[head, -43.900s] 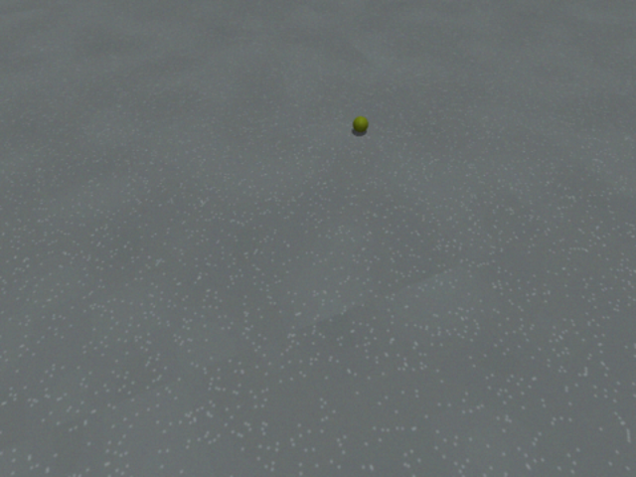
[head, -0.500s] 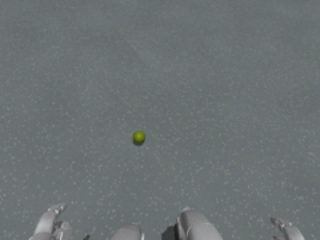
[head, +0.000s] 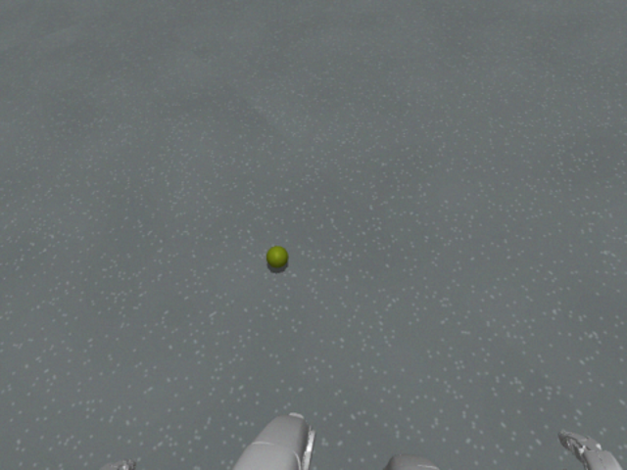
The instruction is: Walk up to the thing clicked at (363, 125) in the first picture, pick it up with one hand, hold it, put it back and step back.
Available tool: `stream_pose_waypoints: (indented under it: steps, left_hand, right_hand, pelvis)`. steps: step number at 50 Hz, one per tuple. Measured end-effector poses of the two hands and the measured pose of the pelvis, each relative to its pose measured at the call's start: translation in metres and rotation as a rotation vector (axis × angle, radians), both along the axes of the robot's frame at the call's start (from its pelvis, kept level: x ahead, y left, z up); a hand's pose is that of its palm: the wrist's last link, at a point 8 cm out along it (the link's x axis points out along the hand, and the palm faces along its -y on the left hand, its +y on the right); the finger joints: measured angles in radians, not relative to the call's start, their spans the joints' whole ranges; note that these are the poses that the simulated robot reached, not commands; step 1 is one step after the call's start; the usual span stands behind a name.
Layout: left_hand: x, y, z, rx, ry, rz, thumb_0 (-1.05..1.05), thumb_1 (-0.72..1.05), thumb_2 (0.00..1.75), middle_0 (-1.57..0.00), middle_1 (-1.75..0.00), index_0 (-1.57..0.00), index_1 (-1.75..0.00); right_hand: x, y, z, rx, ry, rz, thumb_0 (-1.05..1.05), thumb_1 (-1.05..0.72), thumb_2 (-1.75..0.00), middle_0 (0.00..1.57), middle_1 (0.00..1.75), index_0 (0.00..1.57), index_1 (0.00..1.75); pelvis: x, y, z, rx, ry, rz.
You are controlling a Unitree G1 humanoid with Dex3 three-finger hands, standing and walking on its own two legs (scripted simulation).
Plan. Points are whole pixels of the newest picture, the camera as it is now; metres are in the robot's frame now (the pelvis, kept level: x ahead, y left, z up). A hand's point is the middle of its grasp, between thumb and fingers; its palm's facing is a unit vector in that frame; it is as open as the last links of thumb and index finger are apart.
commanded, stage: step back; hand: left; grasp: from above
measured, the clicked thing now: (277, 256) +0.83 +0.25 -0.72
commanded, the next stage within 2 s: stand in 1.80 s
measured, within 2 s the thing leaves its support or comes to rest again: neither
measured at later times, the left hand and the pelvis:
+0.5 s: hand out of the picture -0.09 +0.24 -0.16, palm faces +0.02 -0.93 -0.36, open 7.4 cm; pelvis -0.17 -0.04 -0.01, yaw +1 degrees
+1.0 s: hand out of the picture -0.26 +0.22 -0.14, palm faces +0.14 -0.89 -0.43, open 7.4 cm; pelvis -0.30 -0.08 -0.01, yaw +7 degrees
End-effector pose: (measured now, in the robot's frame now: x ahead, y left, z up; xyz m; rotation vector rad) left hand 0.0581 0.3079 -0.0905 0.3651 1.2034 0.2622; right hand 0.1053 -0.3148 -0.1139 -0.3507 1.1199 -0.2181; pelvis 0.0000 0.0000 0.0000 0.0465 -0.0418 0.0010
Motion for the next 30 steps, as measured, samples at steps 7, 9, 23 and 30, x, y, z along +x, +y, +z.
stream_pose_waypoints:
  steps: [7,9,23,30]
  left_hand:
    - [-0.001,0.003,-0.001,0.023,-0.129,-0.018,0.01,0.90,0.90,-0.21,-0.30,-0.21,-0.30]
    - [-0.005,0.006,-0.010,0.009,-0.170,-0.015,0.01,0.90,0.90,-0.21,-0.30,-0.21,-0.30]
    - [-0.132,-0.024,-0.032,-0.071,-0.040,0.020,0.01,0.90,0.90,-0.20,-0.30,-0.21,-0.30]
    - [-0.213,-0.051,-0.035,-0.012,0.044,0.021,0.01,0.91,0.90,-0.20,-0.30,-0.20,-0.30]
  right_hand:
    - [-0.070,-0.002,-0.005,-0.031,0.117,0.041,0.01,-0.90,-0.90,0.20,0.30,0.20,0.30]
    - [-0.086,0.001,-0.007,-0.044,0.133,0.061,0.01,-0.90,-0.90,0.20,0.30,0.20,0.30]
    - [-0.133,-0.017,0.029,-0.083,-0.015,0.094,0.01,-0.90,-0.90,0.21,0.30,0.20,0.30]
    - [-0.156,-0.058,0.006,-0.052,-0.102,0.098,0.01,-0.90,-0.90,0.21,0.30,0.20,0.30]
  pelvis:
    - [-0.045,-0.005,-0.005,-0.030,0.017,0.069]
    - [-0.060,-0.004,-0.012,-0.041,0.010,0.095]
    - [-0.152,-0.029,-0.003,-0.058,0.010,0.036]
    - [-0.212,-0.061,-0.020,-0.082,-0.018,0.008]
